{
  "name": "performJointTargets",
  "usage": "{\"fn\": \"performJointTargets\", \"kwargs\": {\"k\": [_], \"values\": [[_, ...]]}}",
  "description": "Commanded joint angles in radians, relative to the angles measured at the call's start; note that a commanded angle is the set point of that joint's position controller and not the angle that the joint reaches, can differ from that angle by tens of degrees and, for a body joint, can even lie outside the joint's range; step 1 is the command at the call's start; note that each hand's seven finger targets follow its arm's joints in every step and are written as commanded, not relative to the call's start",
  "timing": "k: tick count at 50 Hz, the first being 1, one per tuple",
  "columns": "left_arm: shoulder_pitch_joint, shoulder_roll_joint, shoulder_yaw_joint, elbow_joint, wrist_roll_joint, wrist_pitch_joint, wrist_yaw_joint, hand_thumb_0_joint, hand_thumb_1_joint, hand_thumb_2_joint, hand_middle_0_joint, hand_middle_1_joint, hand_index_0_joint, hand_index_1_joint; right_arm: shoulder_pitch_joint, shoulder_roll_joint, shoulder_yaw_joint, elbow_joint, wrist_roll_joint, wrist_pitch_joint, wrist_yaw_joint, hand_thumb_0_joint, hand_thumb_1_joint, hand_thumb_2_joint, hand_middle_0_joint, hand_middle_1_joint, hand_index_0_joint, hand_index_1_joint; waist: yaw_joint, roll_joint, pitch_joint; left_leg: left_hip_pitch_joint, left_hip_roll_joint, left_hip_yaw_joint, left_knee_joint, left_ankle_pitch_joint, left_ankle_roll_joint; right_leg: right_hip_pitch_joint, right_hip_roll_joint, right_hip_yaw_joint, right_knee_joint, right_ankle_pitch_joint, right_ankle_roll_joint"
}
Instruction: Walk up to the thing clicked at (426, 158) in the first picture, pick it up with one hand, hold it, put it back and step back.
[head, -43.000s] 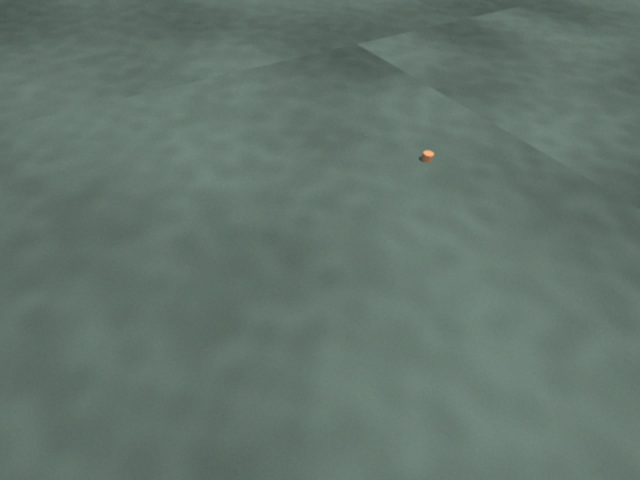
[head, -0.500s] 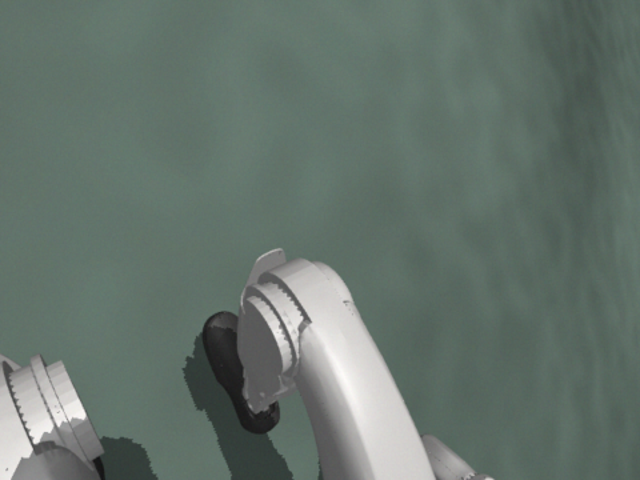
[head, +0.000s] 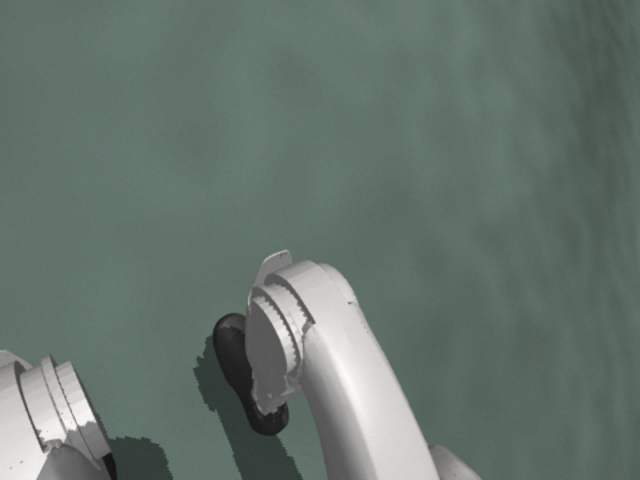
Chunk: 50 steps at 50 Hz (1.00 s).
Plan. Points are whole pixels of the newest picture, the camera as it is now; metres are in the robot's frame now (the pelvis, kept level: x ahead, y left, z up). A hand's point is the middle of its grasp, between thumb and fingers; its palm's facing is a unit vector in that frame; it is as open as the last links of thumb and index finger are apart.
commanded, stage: settle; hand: left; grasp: from above
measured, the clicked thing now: out of the picture +0.48 +0.39 -0.27
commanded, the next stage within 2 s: lift in 0.62 s
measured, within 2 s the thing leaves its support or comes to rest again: neither
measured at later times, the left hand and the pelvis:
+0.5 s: hand out of the picture +0.46 +0.38 -0.15, palm faces -0.41 -0.12 -0.90, open 7.0 cm; pelvis +0.00 +0.00 +0.02, yaw +4 degrees
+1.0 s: hand out of the picture +0.44 +0.38 -0.09, palm faces -0.45 -0.15 -0.88, open 7.0 cm; pelvis +0.00 -0.01 +0.05, yaw +8 degrees
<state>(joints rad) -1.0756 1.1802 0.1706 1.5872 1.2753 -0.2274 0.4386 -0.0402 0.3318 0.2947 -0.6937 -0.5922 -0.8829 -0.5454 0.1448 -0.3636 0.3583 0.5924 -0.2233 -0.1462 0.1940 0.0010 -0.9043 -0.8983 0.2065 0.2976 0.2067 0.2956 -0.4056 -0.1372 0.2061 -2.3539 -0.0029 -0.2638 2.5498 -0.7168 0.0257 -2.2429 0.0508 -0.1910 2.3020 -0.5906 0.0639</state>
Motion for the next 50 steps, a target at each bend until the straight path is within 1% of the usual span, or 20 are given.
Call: {"fn": "performJointTargets", "kwargs": {"k": [1, 5, 9, 10, 11, 12, 13, 14, 15, 16, 17, 22, 27, 30, 35, 36, 37, 38, 44, 50], "values": [[-0.216, 0.260, 0.034, -0.206, -0.029, 0.004, 0.006, 0.000, 0.677, 0.427, -0.950, -0.622, -1.013, -0.558, 0.201, -0.359, -0.140, 0.019, 0.007, 0.019, -0.017, 0.000, -0.903, -0.899, 0.200, 0.300, 0.200, 0.300, -0.017, 0.661, -0.670, 0.561, 0.051, 0.068, -0.301, 0.296, -0.048, 0.309, 0.018, -0.090, -0.158, 0.189, -0.103], [-0.216, 0.228, 0.033, -0.305, -0.028, 0.003, -0.032, 0.000, 0.738, 0.438, -0.995, -0.615, -1.059, -0.552, 0.218, -0.335, -0.166, 0.019, 0.018, 0.037, -0.017, 0.000, -0.900, -0.898, 0.200, 0.300, 0.200, 0.300, 0.004, 0.662, -0.756, 0.570, 0.042, 0.090, -0.312, 0.294, -0.039, 0.355, 0.019, -0.076, -0.171, 0.197, -0.103], [-0.210, 0.113, -0.017, -0.343, -0.051, 0.011, -0.077, 0.000, 0.758, 0.444, -1.016, -0.599, -1.074, -0.541, 0.227, -0.341, -0.212, 0.016, 0.034, 0.045, -0.019, 0.000, -0.901, -0.899, 0.200, 0.300, 0.200, 0.300, 0.006, 0.628, -0.726, 0.550, 0.033, 0.090, -0.333, 0.253, -0.037, 0.290, 0.011, -0.071, -0.182, 0.164, -0.109], [-0.204, 0.134, -0.001, -0.355, -0.049, 0.012, -0.085, 0.000, 0.761, 0.410, -1.009, -0.590, -1.072, -0.527, 0.240, -0.344, -0.220, 0.026, 0.040, 0.049, -0.021, 0.000, -0.900, -0.898, 0.200, 0.300, 0.200, 0.300, 0.016, 0.632, -0.717, 0.574, 0.032, 0.081, -0.343, 0.267, -0.042, 0.258, 0.006, -0.070, -0.181, 0.162, -0.111], [-0.206, 0.122, -0.013, -0.369, -0.049, 0.014, -0.096, 0.000, 0.742, 0.415, -0.999, -0.590, -1.061, -0.529, 0.240, -0.328, -0.223, 0.022, 0.044, 0.054, -0.020, 0.000, -0.900, -0.898, 0.200, 0.300, 0.200, 0.300, 0.028, 0.654, -0.759, 0.587, 0.032, 0.090, -0.350, 0.271, -0.040, 0.281, 0.007, -0.061, -0.178, 0.169, -0.108], [-0.195, 0.110, -0.009, -0.351, -0.053, 0.019, -0.103, 0.000, 0.742, 0.414, -1.005, -0.583, -1.064, -0.523, 0.244, -0.324, -0.228, 0.023, 0.049, 0.060, -0.021, 0.000, -0.902, -0.899, 0.200, 0.300, 0.200, 0.300, 0.028, 0.618, -0.741, 0.560, 0.026, 0.091, -0.346, 0.254, -0.034, 0.265, 0.006, -0.060, -0.181, 0.159, -0.110], [-0.211, 0.074, -0.031, -0.377, -0.053, 0.020, -0.115, 0.000, 0.783, 0.401, -1.029, -0.573, -1.092, -0.510, 0.247, -0.323, -0.241, 0.018, 0.053, 0.065, -0.021, 0.000, -0.898, -0.897, 0.200, 0.300, 0.200, 0.300, 0.027, 0.613, -0.745, 0.560, 0.023, 0.094, -0.360, 0.244, -0.034, 0.259, 0.003, -0.056, -0.184, 0.154, -0.110], [-0.209, 0.086, -0.020, -0.380, -0.055, 0.022, -0.121, 0.000, 0.769, 0.428, -1.034, -0.568, -1.089, -0.513, 0.252, -0.316, -0.244, 0.024, 0.058, 0.070, -0.022, 0.000, -0.900, -0.898, 0.200, 0.300, 0.200, 0.300, 0.039, 0.614, -0.757, 0.553, 0.021, 0.101, -0.368, 0.228, -0.031, 0.270, 0.004, -0.051, -0.184, 0.143, -0.111], [-0.229, 0.042, -0.051, -0.406, -0.056, 0.024, -0.133, 0.000, 0.781, 0.419, -1.042, -0.568, -1.097, -0.512, 0.246, -0.304, -0.248, 0.013, 0.063, 0.071, -0.021, 0.000, -0.901, -0.898, 0.200, 0.300, 0.200, 0.300, 0.035, 0.622, -0.766, 0.562, 0.019, 0.109, -0.370, 0.236, -0.029, 0.271, 0.003, -0.045, -0.189, 0.154, -0.110], [-0.215, 0.078, -0.020, -0.395, -0.058, 0.027, -0.134, 0.000, 0.779, 0.379, -1.029, -0.560, -1.092, -0.497, 0.249, -0.314, -0.255, 0.019, 0.065, 0.077, -0.026, 0.000, -0.900, -0.898, 0.200, 0.300, 0.200, 0.300, 0.052, 0.595, -0.766, 0.558, 0.016, 0.106, -0.370, 0.235, -0.027, 0.253, 0.001, -0.046, -0.192, 0.145, -0.112], [-0.234, 0.025, -0.057, -0.425, -0.061, 0.027, -0.145, 0.000, 0.780, 0.398, -1.035, -0.560, -1.094, -0.501, 0.241, -0.303, -0.254, 0.000, 0.069, 0.079, -0.025, 0.000, -0.900, -0.898, 0.200, 0.300, 0.200, 0.300, 0.045, 0.605, -0.771, 0.569, 0.013, 0.108, -0.380, 0.246, -0.030, 0.255, -0.003, -0.043, -0.190, 0.158, -0.113], [-0.249, 0.037, -0.045, -0.435, -0.059, 0.030, -0.162, 0.000, 0.758, 0.346, -1.022, -0.519, -1.083, -0.459, 0.243, -0.291, -0.272, 0.003, 0.086, 0.101, -0.036, 0.000, -0.900, -0.898, 0.200, 0.300, 0.200, 0.300, 0.074, 0.591, -0.820, 0.561, -0.003, 0.125, -0.394, 0.244, -0.025, 0.267, -0.009, -0.028, -0.195, 0.161, -0.116], [-0.282, 0.021, -0.055, -0.452, -0.062, 0.035, -0.177, 0.000, 0.732, 0.312, -1.005, -0.503, -1.068, -0.440, 0.244, -0.254, -0.274, -0.002, 0.093, 0.121, -0.048, 0.000, -0.899, -0.898, 0.200, 0.300, 0.200, 0.300, 0.072, 0.557, -0.869, 0.537, -0.008, 0.162, -0.409, 0.210, -0.009, 0.337, -0.008, -0.005, -0.228, 0.142, -0.108], [-0.282, 0.025, -0.043, -0.450, -0.068, 0.042, -0.183, 0.000, 0.724, 0.295, -0.997, -0.498, -1.061, -0.433, 0.242, -0.261, -0.282, 0.000, 0.096, 0.129, -0.060, 0.000, -0.900, -0.897, 0.200, 0.300, 0.200, 0.300, 0.089, 0.559, -0.865, 0.547, -0.014, 0.168, -0.417, 0.221, -0.012, 0.308, -0.015, 0.000, -0.235, 0.143, -0.115], [-0.278, -0.004, -0.058, -0.441, -0.078, 0.045, -0.206, 0.000, 0.729, 0.343, -1.006, -0.518, -1.065, -0.458, 0.255, -0.243, -0.285, 0.003, 0.102, 0.146, -0.073, 0.000, -0.900, -0.897, 0.200, 0.300, 0.200, 0.300, 0.072, 0.513, -0.889, 0.532, -0.018, 0.184, -0.408, 0.254, -0.005, 0.358, -0.016, 0.009, -0.252, 0.168, -0.112], [-0.293, -0.006, -0.059, -0.462, -0.082, 0.043, -0.209, 0.000, 0.720, 0.263, -1.008, -0.552, -1.089, -0.469, 0.257, -0.239, -0.285, 0.005, 0.103, 0.149, -0.076, 0.000, -0.934, -0.911, 0.199, 0.300, 0.199, 0.300, 0.076, 0.515, -0.894, 0.525, -0.018, 0.188, -0.413, 0.255, -0.003, 0.366, -0.017, 0.012, -0.256, 0.171, -0.110], [-0.275, -0.005, -0.057, -0.443, -0.081, 0.043, -0.217, 0.000, 0.660, 0.316, -0.949, -0.472, -1.009, -0.392, 0.266, -0.240, -0.287, 0.002, 0.104, 0.150, -0.076, 0.000, -0.880, -0.890, 0.201, 0.300, 0.200, 0.300, 0.074, 0.510, -0.881, 0.526, -0.019, 0.183, -0.423, 0.247, -0.004, 0.368, -0.018, 0.011, -0.259, 0.160, -0.112], [-0.259, 0.003, -0.049, -0.444, -0.088, 0.045, -0.227, 0.000, 0.670, 0.236, -0.982, -0.530, -1.059, -0.450, 0.269, -0.236, -0.290, 0.002, 0.105, 0.153, -0.077, 0.000, -0.934, -0.911, 0.199, 0.300, 0.199, 0.300, 0.088, 0.503, -0.889, 0.533, -0.018, 0.186, -0.432, 0.238, -0.003, 0.376, -0.017, 0.012, -0.265, 0.149, -0.110], [-0.230, -0.002, -0.030, -0.550, -0.138, 0.063, -0.281, 0.000, 0.739, 0.348, -1.014, -0.566, -1.086, -0.491, 0.271, -0.226, -0.318, -0.012, 0.122, 0.177, -0.087, 0.000, -0.915, -0.905, 0.199, 0.300, 0.199, 0.300, 0.143, 0.560, -1.004, 0.624, -0.018, 0.191, -0.491, 0.248, -0.009, 0.400, -0.023, 0.029, -0.282, 0.149, -0.116], [-0.187, -0.019, -0.012, -0.660, -0.155, 0.058, -0.311, 0.000, 0.746, 0.342, -1.027, -0.523, -1.093, -0.455, 0.276, -0.218, -0.350, -0.015, 0.144, 0.203, -0.099, 0.000, -0.913, -0.904, 0.199, 0.300, 0.199, 0.300, 0.163, 0.531, -1.037, 0.673, -0.027, 0.191, -0.524, 0.279, -0.005, 0.409, -0.031, 0.045, -0.320, 0.167, -0.119]]}}
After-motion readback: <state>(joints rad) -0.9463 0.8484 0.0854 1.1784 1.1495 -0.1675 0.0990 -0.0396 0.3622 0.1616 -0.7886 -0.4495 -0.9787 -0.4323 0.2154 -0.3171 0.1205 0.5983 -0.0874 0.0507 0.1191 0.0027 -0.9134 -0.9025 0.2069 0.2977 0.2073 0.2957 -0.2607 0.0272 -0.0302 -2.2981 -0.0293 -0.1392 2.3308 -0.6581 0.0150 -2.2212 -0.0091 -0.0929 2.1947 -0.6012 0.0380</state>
